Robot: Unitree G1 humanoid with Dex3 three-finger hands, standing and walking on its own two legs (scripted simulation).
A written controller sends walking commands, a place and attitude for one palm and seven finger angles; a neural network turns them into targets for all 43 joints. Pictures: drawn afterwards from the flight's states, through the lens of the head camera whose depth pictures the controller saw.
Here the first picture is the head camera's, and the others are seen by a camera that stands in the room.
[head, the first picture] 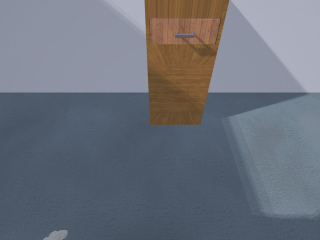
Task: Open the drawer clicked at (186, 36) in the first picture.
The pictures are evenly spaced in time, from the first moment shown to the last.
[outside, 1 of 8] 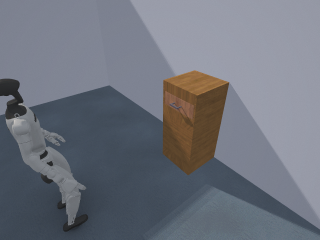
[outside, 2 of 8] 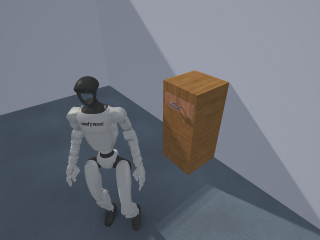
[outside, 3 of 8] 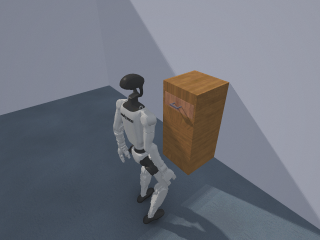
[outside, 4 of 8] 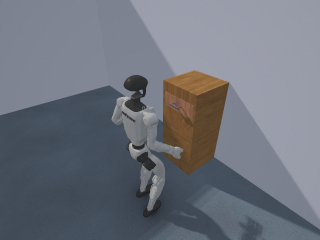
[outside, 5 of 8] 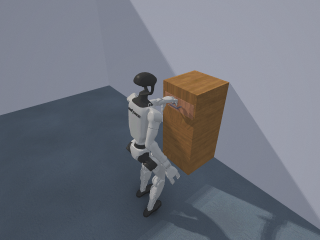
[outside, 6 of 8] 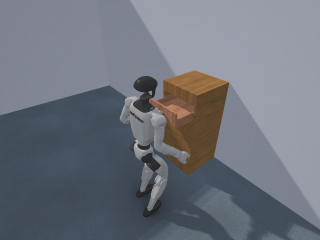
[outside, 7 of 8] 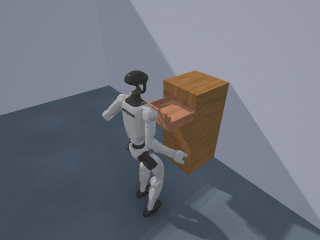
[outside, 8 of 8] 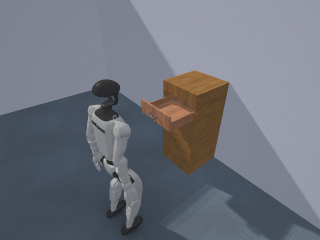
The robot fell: no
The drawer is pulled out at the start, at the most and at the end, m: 0.00 0.30 0.28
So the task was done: yes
